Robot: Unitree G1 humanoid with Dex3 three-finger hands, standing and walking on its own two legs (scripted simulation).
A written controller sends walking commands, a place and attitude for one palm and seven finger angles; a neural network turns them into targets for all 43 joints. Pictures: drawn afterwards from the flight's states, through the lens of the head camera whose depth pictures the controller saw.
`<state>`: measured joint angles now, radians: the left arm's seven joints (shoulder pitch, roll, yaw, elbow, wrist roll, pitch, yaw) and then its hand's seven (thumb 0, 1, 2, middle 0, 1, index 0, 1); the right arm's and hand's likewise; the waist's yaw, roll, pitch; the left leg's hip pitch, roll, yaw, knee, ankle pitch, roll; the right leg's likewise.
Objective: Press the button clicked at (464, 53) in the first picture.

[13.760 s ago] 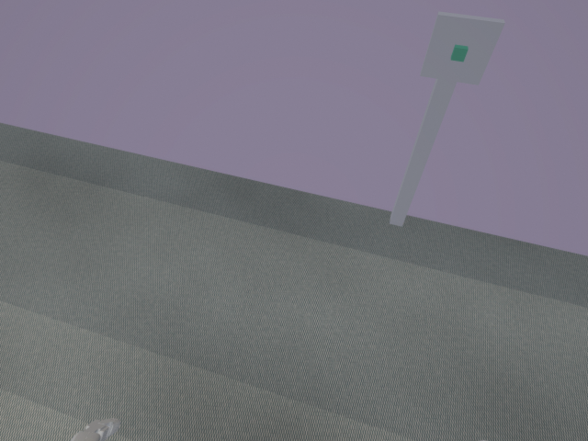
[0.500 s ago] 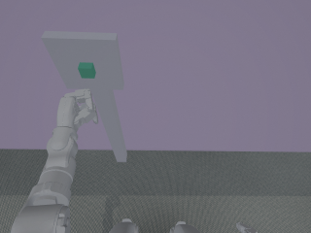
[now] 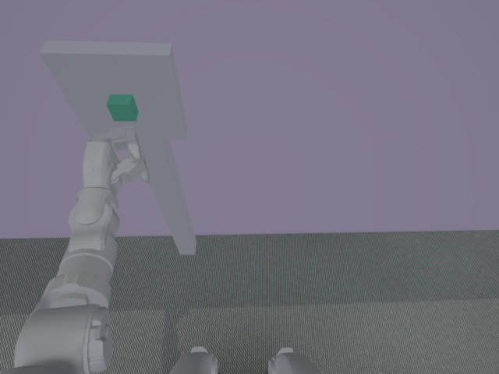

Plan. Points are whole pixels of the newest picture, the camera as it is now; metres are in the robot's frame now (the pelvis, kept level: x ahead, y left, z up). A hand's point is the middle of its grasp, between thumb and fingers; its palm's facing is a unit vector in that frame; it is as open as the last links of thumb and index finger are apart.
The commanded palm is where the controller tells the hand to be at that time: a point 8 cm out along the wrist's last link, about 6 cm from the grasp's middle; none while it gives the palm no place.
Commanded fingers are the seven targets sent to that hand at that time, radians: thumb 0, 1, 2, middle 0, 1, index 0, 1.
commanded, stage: press the button with the knuckle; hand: left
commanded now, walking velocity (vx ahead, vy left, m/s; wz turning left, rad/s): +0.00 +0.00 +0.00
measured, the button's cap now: (123, 106) +0.52 +0.20 +0.10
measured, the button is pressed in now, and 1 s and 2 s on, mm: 0 11 0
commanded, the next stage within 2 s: hold the button down briefly in 0.88 s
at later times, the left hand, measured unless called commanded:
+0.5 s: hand (148, 145) +0.47 +0.16 +0.06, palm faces +0.02 -1.00 -0.04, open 3.3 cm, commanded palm +0.46 +0.22 +0.07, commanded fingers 0.00 0.90 0.90 -1.30 -1.50 -1.30 -1.50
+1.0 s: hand (147, 140) +0.49 +0.17 +0.06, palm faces +0.00 -1.00 -0.04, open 3.5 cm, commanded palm +0.49 +0.21 +0.07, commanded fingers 0.00 0.90 0.90 -1.30 -1.50 -1.30 -1.50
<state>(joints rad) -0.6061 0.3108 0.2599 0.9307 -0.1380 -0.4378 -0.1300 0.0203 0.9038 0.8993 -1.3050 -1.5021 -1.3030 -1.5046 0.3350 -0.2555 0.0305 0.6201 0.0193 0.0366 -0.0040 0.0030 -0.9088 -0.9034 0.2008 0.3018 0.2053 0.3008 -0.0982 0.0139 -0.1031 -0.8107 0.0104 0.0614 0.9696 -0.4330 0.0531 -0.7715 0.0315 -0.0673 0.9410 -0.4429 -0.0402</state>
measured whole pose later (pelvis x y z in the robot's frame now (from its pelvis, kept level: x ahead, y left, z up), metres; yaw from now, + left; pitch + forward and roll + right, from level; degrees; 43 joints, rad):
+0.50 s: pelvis +0.00 +0.00 -0.01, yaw +0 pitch +18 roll -2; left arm -0.76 0.37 0.31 1.09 -0.10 -0.46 -0.15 0.02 0.90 0.90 -1.30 -1.50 -1.39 -1.50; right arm 0.35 -0.26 0.03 0.62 0.01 0.06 0.00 0.00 -0.91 -0.90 0.20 0.30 0.21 0.30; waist -0.13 0.02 -0.10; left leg -0.88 0.02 0.05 1.00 -0.44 0.05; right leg -0.83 0.04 -0.08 0.96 -0.45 -0.05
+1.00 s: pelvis -0.03 +0.00 -0.02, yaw +1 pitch +20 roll -3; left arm -0.95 0.47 0.32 1.26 -0.06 -0.45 -0.17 0.02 0.86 0.95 -1.30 -1.50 -1.52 -1.50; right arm 0.38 -0.28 0.06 0.64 0.00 0.03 -0.01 0.00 -0.91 -0.90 0.20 0.30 0.21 0.30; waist -0.19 0.02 -0.10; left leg -1.00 0.02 0.02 1.07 -0.42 0.05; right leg -0.94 0.04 -0.11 1.00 -0.42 -0.05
